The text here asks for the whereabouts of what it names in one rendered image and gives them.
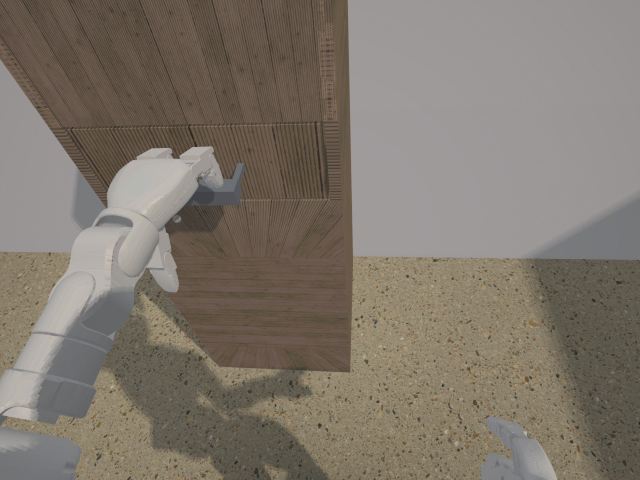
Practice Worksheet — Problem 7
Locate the handle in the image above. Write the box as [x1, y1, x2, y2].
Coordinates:
[185, 163, 245, 205]

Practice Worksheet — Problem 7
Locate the cabinet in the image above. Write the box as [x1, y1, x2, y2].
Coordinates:
[0, 0, 353, 373]

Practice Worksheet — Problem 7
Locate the drawer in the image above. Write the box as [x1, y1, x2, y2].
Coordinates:
[66, 121, 329, 198]

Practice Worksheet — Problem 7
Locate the robot left forearm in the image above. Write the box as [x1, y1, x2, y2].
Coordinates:
[0, 207, 160, 426]

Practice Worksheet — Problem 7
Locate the right robot hand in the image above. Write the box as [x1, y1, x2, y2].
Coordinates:
[480, 416, 557, 480]

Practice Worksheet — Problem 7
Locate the left robot hand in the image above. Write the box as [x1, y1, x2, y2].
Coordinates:
[107, 146, 223, 292]

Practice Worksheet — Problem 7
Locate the left robot upper arm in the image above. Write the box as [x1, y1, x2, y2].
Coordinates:
[0, 427, 81, 480]

